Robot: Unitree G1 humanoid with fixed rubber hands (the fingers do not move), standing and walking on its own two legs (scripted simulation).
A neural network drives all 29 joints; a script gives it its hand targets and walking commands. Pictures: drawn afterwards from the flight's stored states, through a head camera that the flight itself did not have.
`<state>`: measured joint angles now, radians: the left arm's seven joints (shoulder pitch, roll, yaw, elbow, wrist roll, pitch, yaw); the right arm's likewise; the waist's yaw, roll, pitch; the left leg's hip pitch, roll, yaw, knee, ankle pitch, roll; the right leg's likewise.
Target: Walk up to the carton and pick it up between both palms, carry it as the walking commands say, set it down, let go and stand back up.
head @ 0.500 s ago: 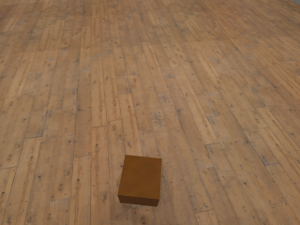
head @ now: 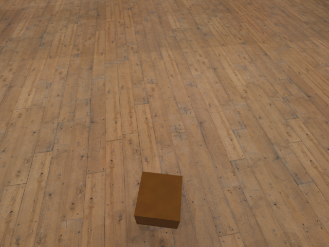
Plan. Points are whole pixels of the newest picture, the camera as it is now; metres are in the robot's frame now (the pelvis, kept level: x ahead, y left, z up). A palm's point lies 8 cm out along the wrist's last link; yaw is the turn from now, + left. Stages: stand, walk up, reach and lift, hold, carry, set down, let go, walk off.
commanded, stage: stand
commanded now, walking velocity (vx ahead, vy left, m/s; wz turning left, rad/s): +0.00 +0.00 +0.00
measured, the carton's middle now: (159, 200) +0.43 +0.02 -0.69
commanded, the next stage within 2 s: reach and lift in 0.08 s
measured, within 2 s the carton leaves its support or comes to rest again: neither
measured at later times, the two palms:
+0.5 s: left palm (88, 246) +0.13 +0.20 -0.15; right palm out of the picture +0.13 -0.18 -0.15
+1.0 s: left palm (98, 212) +0.23 +0.21 -0.19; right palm (230, 225) +0.21 -0.20 -0.19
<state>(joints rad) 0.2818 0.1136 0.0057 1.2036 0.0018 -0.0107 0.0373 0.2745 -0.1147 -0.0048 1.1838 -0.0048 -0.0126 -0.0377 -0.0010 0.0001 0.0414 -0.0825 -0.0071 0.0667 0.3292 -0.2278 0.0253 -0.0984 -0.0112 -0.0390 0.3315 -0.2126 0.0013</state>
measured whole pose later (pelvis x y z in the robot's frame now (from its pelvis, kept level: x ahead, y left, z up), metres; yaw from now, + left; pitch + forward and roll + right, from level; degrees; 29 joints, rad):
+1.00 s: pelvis -0.13 +0.00 -0.10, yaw +0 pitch +14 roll +0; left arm -0.62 0.26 0.11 0.70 -0.05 0.56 -0.05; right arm -0.57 -0.17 -0.15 0.64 0.08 0.58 -0.06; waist -0.01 0.00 0.19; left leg -0.97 0.02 0.06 1.06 -0.35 0.04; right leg -0.98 -0.01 -0.02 1.05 -0.32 -0.01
